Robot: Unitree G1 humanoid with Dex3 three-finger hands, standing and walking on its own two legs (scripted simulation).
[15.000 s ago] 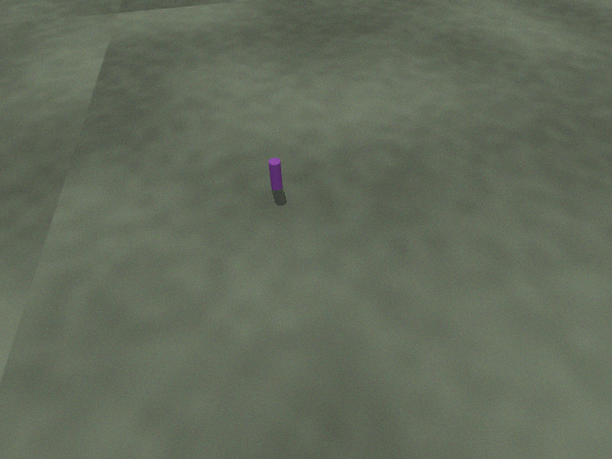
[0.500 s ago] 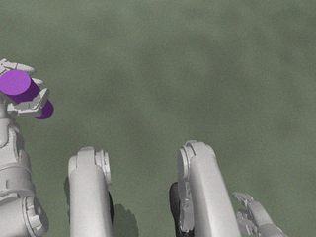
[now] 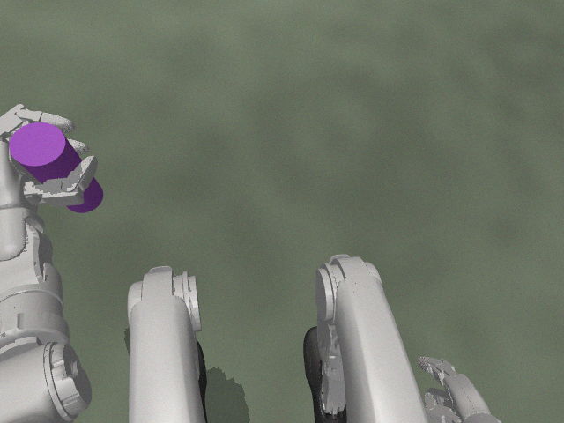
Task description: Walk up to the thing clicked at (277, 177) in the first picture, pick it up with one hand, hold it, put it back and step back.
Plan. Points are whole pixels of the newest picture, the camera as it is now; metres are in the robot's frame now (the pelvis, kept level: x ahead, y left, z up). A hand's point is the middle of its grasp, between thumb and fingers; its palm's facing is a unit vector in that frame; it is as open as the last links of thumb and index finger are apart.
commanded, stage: lift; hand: left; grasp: from the side
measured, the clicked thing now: (64, 174) +0.45 +0.28 -0.06
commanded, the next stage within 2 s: none
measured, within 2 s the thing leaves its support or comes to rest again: neither
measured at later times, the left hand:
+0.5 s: hand (26, 144) +0.43 +0.27 +0.06, palm faces +0.22 -0.97 -0.06, open 7.6 cm
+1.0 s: hand out of the picture +0.40 +0.24 +0.25, palm faces +0.25 -0.97 -0.06, open 7.6 cm
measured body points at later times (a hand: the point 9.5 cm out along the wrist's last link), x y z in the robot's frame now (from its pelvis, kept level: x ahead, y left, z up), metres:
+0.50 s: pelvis +0.01 +0.00 +0.07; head +0.19 +0.04 +0.47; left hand +0.41 +0.32 +0.07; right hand +0.15 -0.26 -0.06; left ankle +0.09 +0.14 -0.34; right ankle +0.09 -0.13 -0.34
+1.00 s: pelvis +0.04 +0.00 +0.22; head +0.17 +0.03 +0.65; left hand +0.38 +0.29 +0.25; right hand +0.22 -0.23 +0.11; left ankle +0.09 +0.14 -0.34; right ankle +0.09 -0.13 -0.34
